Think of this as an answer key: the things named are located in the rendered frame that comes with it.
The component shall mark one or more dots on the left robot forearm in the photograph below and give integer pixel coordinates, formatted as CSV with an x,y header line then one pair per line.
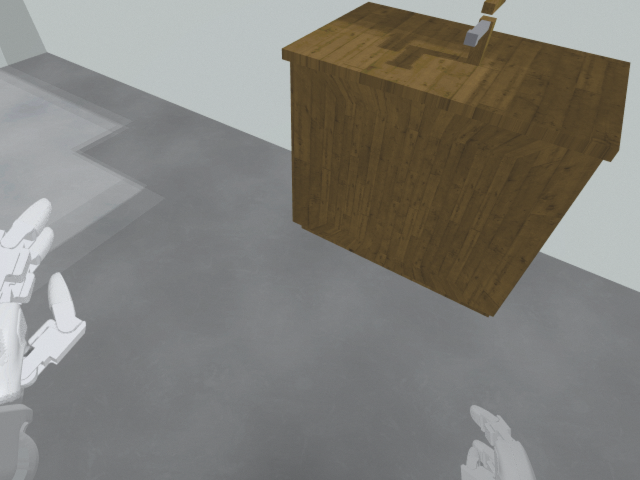
x,y
19,455

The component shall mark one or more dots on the right robot hand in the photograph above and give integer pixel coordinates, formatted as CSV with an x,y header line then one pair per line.
x,y
508,460

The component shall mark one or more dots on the counter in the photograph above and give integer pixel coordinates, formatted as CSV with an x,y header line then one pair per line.
x,y
447,164

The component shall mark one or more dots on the left robot hand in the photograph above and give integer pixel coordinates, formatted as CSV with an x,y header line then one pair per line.
x,y
22,249

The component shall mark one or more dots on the tap lever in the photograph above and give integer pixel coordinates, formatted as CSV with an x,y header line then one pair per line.
x,y
472,36

